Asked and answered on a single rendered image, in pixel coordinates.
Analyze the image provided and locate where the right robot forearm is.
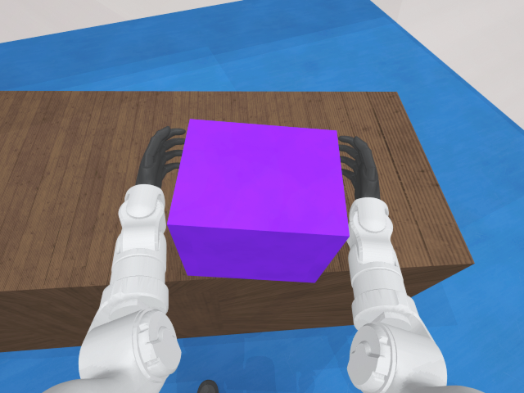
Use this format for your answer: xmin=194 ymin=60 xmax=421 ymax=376
xmin=346 ymin=197 xmax=447 ymax=384

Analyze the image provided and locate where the carton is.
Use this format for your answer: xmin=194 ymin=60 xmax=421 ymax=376
xmin=167 ymin=119 xmax=350 ymax=283

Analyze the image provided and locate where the robot right upper arm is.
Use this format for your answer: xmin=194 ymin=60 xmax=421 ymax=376
xmin=347 ymin=322 xmax=484 ymax=393

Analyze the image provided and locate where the pedestal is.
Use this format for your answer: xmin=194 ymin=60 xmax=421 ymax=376
xmin=0 ymin=91 xmax=475 ymax=352

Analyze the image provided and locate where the robot right hand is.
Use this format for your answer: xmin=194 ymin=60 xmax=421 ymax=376
xmin=338 ymin=136 xmax=381 ymax=200

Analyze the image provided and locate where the left robot forearm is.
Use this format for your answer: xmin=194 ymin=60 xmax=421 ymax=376
xmin=79 ymin=184 xmax=169 ymax=378

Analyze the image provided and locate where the robot left upper arm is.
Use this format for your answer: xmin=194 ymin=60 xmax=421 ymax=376
xmin=43 ymin=309 xmax=181 ymax=393

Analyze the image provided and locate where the robot left hand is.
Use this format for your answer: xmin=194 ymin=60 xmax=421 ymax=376
xmin=135 ymin=126 xmax=186 ymax=189

